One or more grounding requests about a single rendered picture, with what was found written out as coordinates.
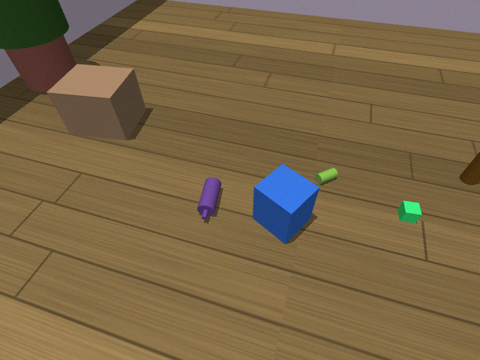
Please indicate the potted plant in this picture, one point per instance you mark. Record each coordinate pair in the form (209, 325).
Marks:
(32, 35)

